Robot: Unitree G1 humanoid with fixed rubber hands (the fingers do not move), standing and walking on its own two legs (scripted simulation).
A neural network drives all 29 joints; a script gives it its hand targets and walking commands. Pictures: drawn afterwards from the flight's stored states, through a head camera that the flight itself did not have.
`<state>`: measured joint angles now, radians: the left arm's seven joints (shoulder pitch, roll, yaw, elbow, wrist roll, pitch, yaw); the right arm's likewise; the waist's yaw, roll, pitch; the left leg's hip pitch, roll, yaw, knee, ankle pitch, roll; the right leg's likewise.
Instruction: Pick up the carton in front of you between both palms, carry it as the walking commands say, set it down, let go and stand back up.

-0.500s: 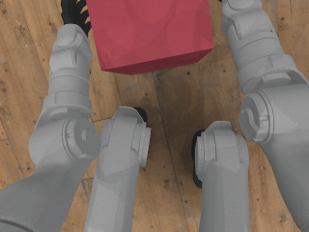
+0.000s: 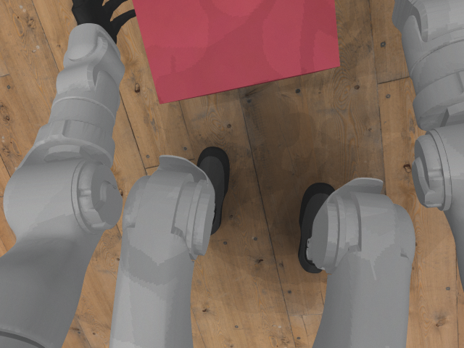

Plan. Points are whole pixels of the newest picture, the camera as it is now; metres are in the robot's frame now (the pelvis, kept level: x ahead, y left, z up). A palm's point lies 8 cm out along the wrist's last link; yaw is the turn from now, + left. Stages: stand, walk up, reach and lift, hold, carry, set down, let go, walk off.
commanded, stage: set down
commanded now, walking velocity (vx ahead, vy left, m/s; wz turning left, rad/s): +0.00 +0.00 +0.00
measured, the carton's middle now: (241, 14) +0.51 +0.07 -0.25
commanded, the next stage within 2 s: let go in 1.08 s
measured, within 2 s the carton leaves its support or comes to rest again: neither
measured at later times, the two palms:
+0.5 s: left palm out of the picture +0.48 +0.24 -0.03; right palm out of the picture +0.59 -0.12 -0.03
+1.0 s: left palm out of the picture +0.48 +0.25 +0.12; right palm out of the picture +0.59 -0.13 +0.12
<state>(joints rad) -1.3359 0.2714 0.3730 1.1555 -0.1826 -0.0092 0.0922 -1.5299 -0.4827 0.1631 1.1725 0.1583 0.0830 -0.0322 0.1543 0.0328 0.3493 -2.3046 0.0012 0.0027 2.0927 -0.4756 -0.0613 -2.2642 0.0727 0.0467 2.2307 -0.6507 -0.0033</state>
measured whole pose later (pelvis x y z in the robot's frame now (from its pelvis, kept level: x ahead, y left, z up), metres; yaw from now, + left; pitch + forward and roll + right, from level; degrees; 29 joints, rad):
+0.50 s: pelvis +0.00 +0.01 +0.08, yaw +0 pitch +44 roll +2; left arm -1.12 0.13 0.32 0.76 -0.14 0.15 0.18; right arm -1.44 -0.47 -0.03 1.13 0.07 0.17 0.01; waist 0.17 -0.03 0.08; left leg -2.16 -0.03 -0.02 1.83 -0.44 -0.04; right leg -2.10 0.04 0.03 1.94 -0.62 0.00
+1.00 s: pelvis +0.02 +0.01 +0.21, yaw -1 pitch +47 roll +1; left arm -0.96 0.08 0.40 0.62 -0.06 0.21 0.13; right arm -1.30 -0.42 -0.13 1.01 -0.05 0.23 0.07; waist 0.18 -0.05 -0.07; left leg -1.82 -0.02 -0.03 1.32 -0.33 -0.03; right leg -1.77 0.05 0.05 1.42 -0.47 0.01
